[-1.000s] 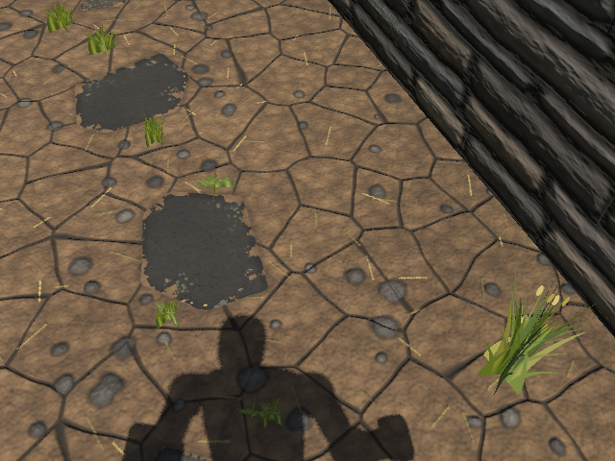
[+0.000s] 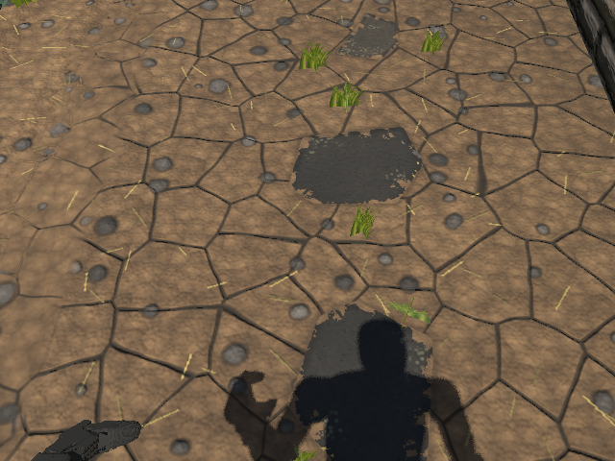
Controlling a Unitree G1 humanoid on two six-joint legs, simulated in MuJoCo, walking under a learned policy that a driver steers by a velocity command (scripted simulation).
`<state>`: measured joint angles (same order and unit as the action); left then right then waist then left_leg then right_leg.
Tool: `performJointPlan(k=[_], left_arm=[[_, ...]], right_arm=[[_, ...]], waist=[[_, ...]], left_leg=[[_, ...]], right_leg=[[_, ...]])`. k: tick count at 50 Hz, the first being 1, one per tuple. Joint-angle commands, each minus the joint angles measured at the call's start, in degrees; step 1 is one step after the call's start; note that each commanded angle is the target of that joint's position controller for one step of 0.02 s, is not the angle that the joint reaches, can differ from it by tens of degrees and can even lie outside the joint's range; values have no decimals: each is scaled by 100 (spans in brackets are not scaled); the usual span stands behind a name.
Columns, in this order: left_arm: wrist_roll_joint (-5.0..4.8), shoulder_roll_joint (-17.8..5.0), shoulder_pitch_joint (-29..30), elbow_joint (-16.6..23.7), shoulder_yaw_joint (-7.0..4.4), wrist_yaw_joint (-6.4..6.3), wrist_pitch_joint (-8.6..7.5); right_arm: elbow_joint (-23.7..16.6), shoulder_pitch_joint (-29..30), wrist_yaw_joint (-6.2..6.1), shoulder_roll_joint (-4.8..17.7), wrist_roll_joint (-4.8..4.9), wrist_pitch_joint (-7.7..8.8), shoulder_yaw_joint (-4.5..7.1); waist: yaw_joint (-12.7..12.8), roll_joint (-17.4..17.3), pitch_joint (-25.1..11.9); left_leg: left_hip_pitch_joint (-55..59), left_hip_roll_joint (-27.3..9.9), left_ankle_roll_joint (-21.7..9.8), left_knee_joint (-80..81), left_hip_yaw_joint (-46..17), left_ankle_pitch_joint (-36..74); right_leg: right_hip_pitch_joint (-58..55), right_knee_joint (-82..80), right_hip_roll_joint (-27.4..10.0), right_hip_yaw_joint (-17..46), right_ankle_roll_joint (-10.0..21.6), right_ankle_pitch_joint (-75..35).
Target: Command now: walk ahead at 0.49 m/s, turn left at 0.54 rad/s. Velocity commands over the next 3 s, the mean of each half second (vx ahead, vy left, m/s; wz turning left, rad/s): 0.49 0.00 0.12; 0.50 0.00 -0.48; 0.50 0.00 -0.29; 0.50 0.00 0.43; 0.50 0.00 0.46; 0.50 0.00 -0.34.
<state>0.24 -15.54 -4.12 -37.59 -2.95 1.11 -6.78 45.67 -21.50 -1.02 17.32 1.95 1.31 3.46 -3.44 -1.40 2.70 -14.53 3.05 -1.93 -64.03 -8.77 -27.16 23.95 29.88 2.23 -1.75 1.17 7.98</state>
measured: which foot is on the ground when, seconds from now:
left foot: up 0.00-0.38, down 0.40-0.92, up 0.94-1.00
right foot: down 0.00-0.40, up 0.42-0.90, down 0.92-1.00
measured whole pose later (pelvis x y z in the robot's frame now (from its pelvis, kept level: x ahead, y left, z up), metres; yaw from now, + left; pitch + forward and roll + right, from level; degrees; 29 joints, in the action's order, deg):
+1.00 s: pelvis +0.55 +0.01 -0.01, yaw -16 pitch +1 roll +1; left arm -1.3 -17.1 -7.2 -38.7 -4.0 2.6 -2.3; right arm 46.5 -16.0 -0.5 16.9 1.2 4.3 3.6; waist -1.3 0.5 4.4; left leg -12.6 -3.0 1.0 -65.3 2.0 -28.0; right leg 26.7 36.7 3.3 -2.3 6.1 11.4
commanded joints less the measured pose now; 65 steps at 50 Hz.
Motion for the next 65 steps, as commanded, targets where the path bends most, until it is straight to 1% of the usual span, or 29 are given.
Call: performJointPlan(k=[1, 2, 5, 8, 11, 16, 18, 19, 20, 21, 22, 23, 25, 27, 31, 36, 41, 43, 45, 46, 47, 48, 49, 50, 51, 52, 56, 60, 65], left_arm=[[50, -594, -850, 5, -209, -34, 27], [102, -557, -816, -65, -189, -30, -5], [-17, -550, -829, -275, -208, 5, -93], [-60, -816, -893, -431, -283, 3, -92], [-125, -963, -965, -533, -302, -19, -11], [-244, -1224, -1561, -861, -338, -29, 170], [-253, -1281, -1465, -898, -326, -61, 245], [-214, -1113, -1509, -908, -253, -71, 252], [-55, -717, -1497, -746, -82, -73, 229], [-109, -61, -2211, -626, 102, -65, 150], [-262, -721, -1913, -735, -56, -67, 109], [-345, -964, -1499, -585, -151, -65, 104], [-202, -859, -1222, -548, -172, -114, 175], [-221, -649, -1421, -613, -167, -98, 329], [-183, -422, -1091, -448, -134, -87, 486], [-142, -255, -207, -142, -31, 95, 435], [-154, -317, 469, 263, -21, 264, 432], [-156, -483, 289, 333, -109, 296, 454], [-186, -870, -833, 116, -342, 248, 491], [-185, -1238, -1799, -133, -546, 147, 538], [-211, -1906, -1931, -181, -680, 37, 569], [-160, -1784, -1950, 57, -587, 76, 462], [-122, -1365, -1832, 4, -463, 112, 378], [-140, -1194, -1571, -10, -415, 111, 321], [-150, -1006, -1165, 40, -359, 98, 304], [-99, -812, -891, 132, -294, 73, 297], [-85, -937, -891, 141, -323, -49, 265], [-129, -999, -1170, 2, -333, -166, 324], [-136, -974, -1674, -286, -299, -165, 340]], right_arm=[[-684, 497, 12, 758, -87, 125, 176], [-696, 401, 47, 610, -53, 110, 166], [-735, 441, 74, 264, -33, 35, 78], [-897, 910, 127, 165, -141, 80, -16], [-995, 1459, 241, 120, -138, 208, -97], [-1273, 2149, 321, 353, -92, 305, -48], [-1126, 1561, 306, 587, -108, 336, 86], [-882, 755, 253, 857, -138, 330, 239], [-735, -267, 163, 1318, -229, 298, 385], [-704, -419, 142, 1733, -307, 253, 432], [-725, -368, 162, 1146, -273, 269, 297], [-695, -42, 171, 885, -214, 298, 202], [-679, 638, 208, 471, -220, 360, 91], [-622, 902, 214, 327, -282, 463, 89], [-392, 898, 137, 469, -298, 573, 179], [-217, 690, 40, 727, -254, 497, 255], [6, 290, 17, 933, -118, 293, 337], [-13, 352, -19, 1096, -87, 199, 377], [-68, 485, -63, 1205, -48, 98, 396], [-120, 495, -90, 1102, -74, 115, 341], [-412, 57, -39, 304, -316, 224, 110], [-544, 231, 38, 366, -209, 472, 30], [-728, 959, 107, 772, 34, 613, 142], [-799, 1120, 110, 726, 54, 694, 111], [-707, 1075, 63, 697, -89, 714, 123], [-653, 970, 41, 764, -195, 666, 171], [-710, 983, 46, 514, -294, 434, 129], [-898, 1821, 103, 230, -263, 446, -12], [-1032, 2345, 270, 415, -149, 559, 8]], waist=[[599, 298, -487], [436, 507, -425], [313, 590, -213], [360, 431, -63], [535, 395, 17], [637, 520, 104], [176, 565, -221], [-210, 494, -737], [-620, -85, -1621], [-204, -1578, -2413], [-433, -947, -2162], [-341, -797, -1335], [16, -550, -642], [283, -596, -483], [371, -208, -129], [78, -57, 164], [-79, -47, 335], [148, -254, 33], [835, -353, -642], [1322, -122, -1126], [820, 1393, -1480], [878, 1126, -2469], [1093, 625, -1832], [893, 450, -1161], [603, 143, -780], [393, 233, -617], [223, 316, -467], [567, 557, -297], [844, 681, -180]], left_leg=[[-2444, -744, 100, -794, 43, 746], [-2150, -866, 83, -629, 22, 853], [-2117, -934, 112, 24, 152, 820], [-2316, -1015, 176, 1071, 259, 1503], [-1936, -925, 170, 2221, 620, 2432], [-1539, -666, 43, 3173, 774, 2279], [-511, -451, -116, 3572, 928, 2207], [715, -381, -254, 3591, 971, 2245], [2344, -1456, -600, 3430, -99, 2274], [3731, -2781, -1403, 4109, -2646, 1101], [3335, -2656, -1348, 4571, -2975, 398], [2732, -2490, -1132, 4656, -2078, 512], [1545, -2039, -937, 4967, -923, 1411], [928, -1863, -885, 5335, -249, 1991], [781, -1862, -926, 5641, 668, 2943], [983, -1741, -769, 5766, 1573, 3071], [1942, -1983, -628, 5315, 1935, 3933], [2173, -1985, -502, 4618, 2098, 5833], [1924, -1820, -316, 2956, 2264, 6984], [912, -1595, -78, 1482, 2307, 6017], [-1655, -690, 326, -644, 2160, 1028], [-2672, -18, 356, -1658, 654, -851], [-3261, -355, 237, -1691, 291, -348], [-3260, -595, 131, -1235, 349, 179], [-2920, -823, 150, -719, 362, 528], [-2484, -965, 193, -352, 340, 774], [-1979, -931, 524, 567, 530, 1304], [-1651, -647, 643, 2457, 658, 2892], [-1540, -543, 403, 3384, 597, 3263]], right_leg=[[-2381, -1569, -1879, 2339, 941, 440], [-2013, -1714, -1730, 1973, 935, 133], [-1613, -2114, -1657, 1390, 1138, -204], [-1644, -2329, -1667, 965, 1244, -561], [-1567, -2330, -1417, 376, 1078, -897], [-2066, -1940, -1697, 588, 895, -1077], [-2060, -1201, -1620, 519, 687, -1914], [-1712, -197, -1315, 308, 503, -2294], [-647, 1588, -949, 34, 222, -893], [1221, 3505, -79, 188, -86, 2459], [1753, 4232, -269, 875, -73, 2553], [2110, 4348, -515, 809, -5, 2057], [1788, 3905, -895, 711, -38, 1192], [1237, 3729, -1040, 754, -92, 761], [1554, 3113, -1046, 840, -211, 87], [1431, 1437, -909, 371, -132, -1095], [1600, 698, -724, -45, 185, -571], [1046, 670, -372, -373, 405, -19], [-489, 481, 107, -583, 721, 230], [-2144, 172, 92, -175, 960, -28], [-4118, -13, -1378, 2583, 1798, 350], [-4841, -1033, -2165, 5125, 2488, 1254], [-4497, -1355, -2047, 4435, 2110, 1086], [-3671, -1361, -1807, 3626, 1901, 677], [-2831, -1358, -1545, 3002, 1700, 83], [-2215, -1451, -1344, 2569, 1611, -485], [-1194, -1700, -1046, 1898, 1624, -1493], [-893, -1632, -654, 1362, 1229, -941], [-1563, -1327, -1104, 1754, 1112, -337]])
Next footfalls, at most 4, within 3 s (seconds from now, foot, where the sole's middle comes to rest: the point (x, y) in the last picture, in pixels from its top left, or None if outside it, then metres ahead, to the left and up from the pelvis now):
0.40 left None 0.37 0.18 -0.76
0.92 right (339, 367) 0.65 -0.09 -0.76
1.40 left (292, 249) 0.99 0.01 -0.76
1.90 right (387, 192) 1.17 -0.27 -0.76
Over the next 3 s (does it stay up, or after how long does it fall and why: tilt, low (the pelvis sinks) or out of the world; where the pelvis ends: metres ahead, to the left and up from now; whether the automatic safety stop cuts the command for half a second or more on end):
stays up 1.64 -0.13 -0.01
